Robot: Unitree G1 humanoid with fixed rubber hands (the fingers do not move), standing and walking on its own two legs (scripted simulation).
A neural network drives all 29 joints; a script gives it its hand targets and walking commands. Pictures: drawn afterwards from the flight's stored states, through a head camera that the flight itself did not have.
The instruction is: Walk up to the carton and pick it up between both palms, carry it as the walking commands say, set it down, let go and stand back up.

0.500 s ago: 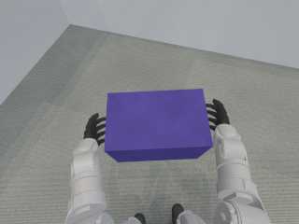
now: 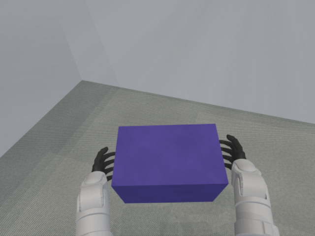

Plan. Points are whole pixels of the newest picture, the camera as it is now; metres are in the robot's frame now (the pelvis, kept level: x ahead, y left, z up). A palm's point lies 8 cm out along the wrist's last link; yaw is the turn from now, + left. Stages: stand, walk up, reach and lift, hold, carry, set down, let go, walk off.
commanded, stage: reach and lift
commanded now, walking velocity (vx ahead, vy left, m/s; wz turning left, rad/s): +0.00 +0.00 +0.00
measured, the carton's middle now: (167, 165) +0.34 +0.00 -0.04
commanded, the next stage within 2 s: hold in 0.88 s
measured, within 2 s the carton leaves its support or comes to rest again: neither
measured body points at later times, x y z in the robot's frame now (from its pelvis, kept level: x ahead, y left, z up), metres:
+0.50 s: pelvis +0.00 +0.01 +0.00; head -0.04 +0.01 +0.45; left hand +0.30 +0.19 +0.03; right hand +0.31 -0.17 +0.05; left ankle -0.01 +0.13 -0.75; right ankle +0.03 -0.11 -0.75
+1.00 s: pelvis +0.01 +0.01 +0.00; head -0.01 +0.00 +0.45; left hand +0.29 +0.19 +0.02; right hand +0.30 -0.18 +0.04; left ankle -0.01 +0.13 -0.75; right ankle +0.03 -0.11 -0.75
